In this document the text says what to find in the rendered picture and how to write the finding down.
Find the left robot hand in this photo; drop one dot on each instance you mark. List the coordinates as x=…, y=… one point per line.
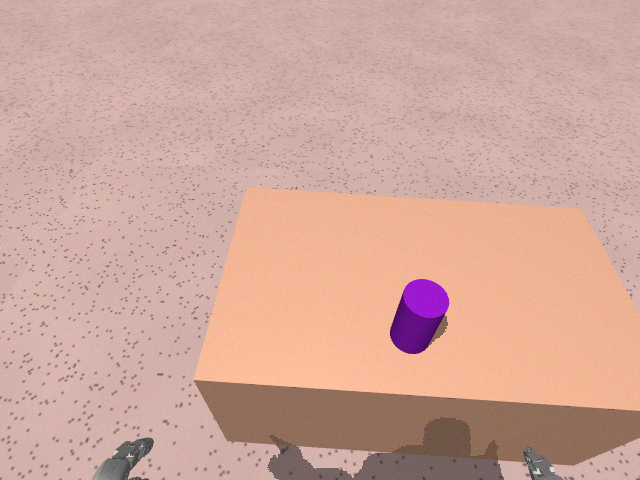
x=125, y=458

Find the right robot hand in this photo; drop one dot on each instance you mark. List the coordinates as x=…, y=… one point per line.
x=539, y=466

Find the can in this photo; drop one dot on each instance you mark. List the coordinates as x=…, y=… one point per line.
x=421, y=309

